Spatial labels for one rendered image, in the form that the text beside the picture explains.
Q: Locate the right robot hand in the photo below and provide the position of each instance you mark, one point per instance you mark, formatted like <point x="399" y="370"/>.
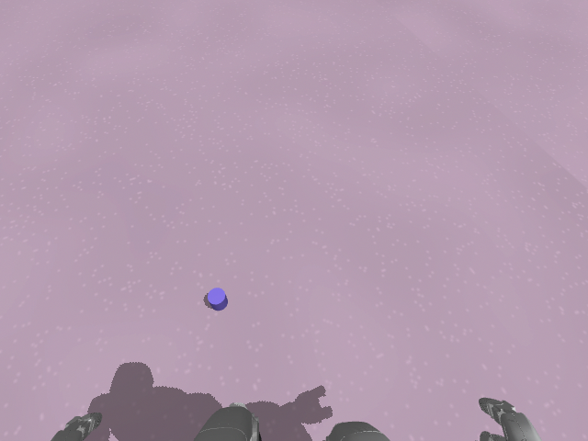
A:
<point x="516" y="426"/>

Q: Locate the tin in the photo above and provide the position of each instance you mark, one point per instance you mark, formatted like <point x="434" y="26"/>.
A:
<point x="217" y="299"/>

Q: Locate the left robot hand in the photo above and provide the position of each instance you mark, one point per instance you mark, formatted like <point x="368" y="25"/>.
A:
<point x="79" y="428"/>

